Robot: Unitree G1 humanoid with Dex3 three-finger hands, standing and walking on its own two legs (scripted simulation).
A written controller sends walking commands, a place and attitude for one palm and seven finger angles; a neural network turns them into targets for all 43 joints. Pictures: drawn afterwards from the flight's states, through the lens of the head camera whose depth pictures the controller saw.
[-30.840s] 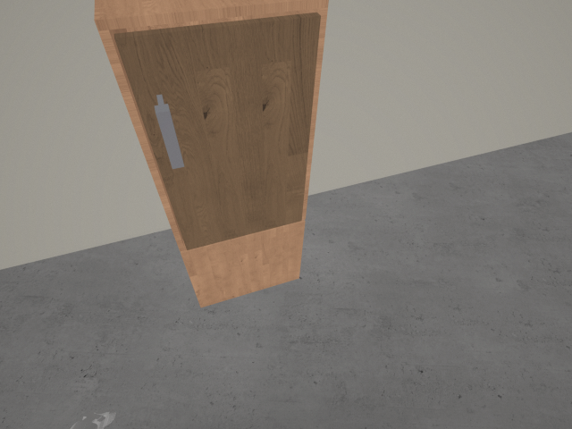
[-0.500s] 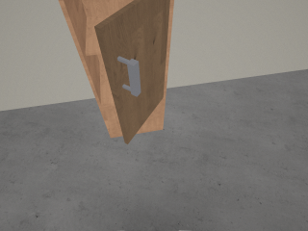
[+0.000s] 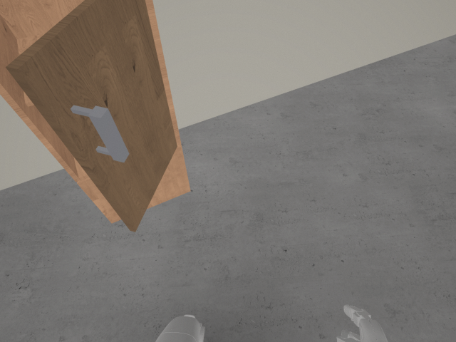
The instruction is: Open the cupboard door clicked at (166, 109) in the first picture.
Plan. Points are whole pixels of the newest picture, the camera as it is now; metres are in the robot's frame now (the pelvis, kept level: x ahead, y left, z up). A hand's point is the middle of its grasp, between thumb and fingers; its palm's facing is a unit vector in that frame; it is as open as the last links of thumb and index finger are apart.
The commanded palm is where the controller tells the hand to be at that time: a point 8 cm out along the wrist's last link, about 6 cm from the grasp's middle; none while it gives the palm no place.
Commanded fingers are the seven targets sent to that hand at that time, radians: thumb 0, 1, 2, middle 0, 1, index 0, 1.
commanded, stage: walk to a spot facing it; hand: left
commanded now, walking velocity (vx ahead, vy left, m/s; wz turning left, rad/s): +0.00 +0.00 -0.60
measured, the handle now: (100, 134) +0.44 +0.29 +0.06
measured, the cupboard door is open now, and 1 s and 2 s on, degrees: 48 48 48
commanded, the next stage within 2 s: none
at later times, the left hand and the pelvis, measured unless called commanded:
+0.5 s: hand (137, 306) +0.18 +0.21 -0.17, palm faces -0.31 -0.92 -0.22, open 7.4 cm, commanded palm none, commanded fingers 0.00 0.90 0.90 -0.20 -0.30 -0.20 -0.30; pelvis +0.02 +0.04 +0.00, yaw -19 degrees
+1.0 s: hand (169, 293) +0.21 +0.15 -0.17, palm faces -0.47 -0.86 -0.20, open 7.4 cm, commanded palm none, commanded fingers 0.00 0.90 0.90 -0.20 -0.30 -0.20 -0.30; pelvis +0.10 -0.01 +0.00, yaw -35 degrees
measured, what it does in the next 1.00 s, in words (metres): walks ahead, turning right: left foot, then right foot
